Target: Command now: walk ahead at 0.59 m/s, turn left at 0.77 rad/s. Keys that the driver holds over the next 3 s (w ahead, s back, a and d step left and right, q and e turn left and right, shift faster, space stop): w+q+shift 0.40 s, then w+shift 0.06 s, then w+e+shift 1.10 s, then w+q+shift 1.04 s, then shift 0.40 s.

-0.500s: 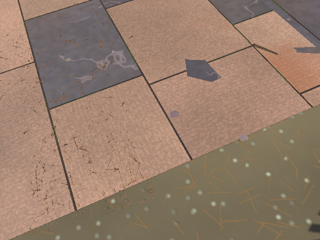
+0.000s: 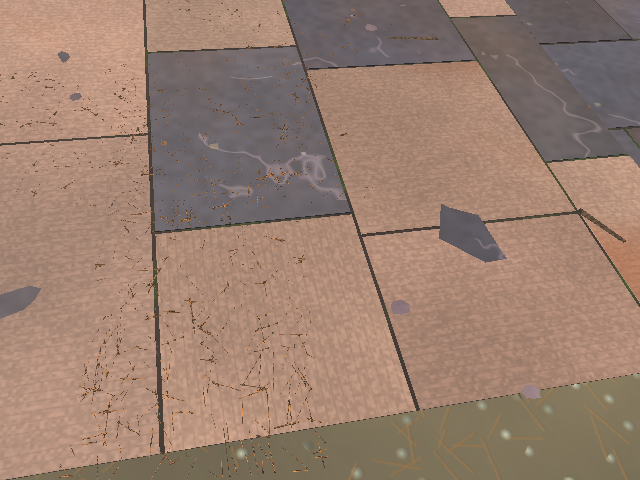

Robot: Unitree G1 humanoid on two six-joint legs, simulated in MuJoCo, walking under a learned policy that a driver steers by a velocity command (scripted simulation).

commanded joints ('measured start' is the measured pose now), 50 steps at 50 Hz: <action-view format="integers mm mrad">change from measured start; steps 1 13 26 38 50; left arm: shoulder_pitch -232 -388 124 268 38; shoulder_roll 76 57 11 4 -17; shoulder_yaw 3 2 -10 -43 -35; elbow -166 -213 19 -12 -95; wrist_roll -1 -5 24 46 -11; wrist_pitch -111 -124 -86 -73 18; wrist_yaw -29 -50 -6 -1 -34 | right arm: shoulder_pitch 119 161 -130 218 -107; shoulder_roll -152 -133 18 -310 -60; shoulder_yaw -35 -15 50 -50 -3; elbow -58 -27 -193 -113 -24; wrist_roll -10 24 26 -25 -46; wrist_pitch -55 -18 -12 -47 -87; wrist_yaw -7 -73 -11 -24 -38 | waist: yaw -53 -53 26 -207 48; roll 137 239 -30 314 100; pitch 97 142 85 -233 152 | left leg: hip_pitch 446 54 -497 604 115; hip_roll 332 174 170 309 284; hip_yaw -689 -426 -203 -414 58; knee -442 -428 637 -30 -471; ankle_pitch -187 341 11 -101 389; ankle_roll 249 100 -14 -21 14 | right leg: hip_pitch -682 -121 218 -258 -436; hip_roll -12 68 -259 -12 -151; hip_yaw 98 25 353 57 58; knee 185 -471 -815 172 178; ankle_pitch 115 508 48 83 427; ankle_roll -13 70 -199 -9 -28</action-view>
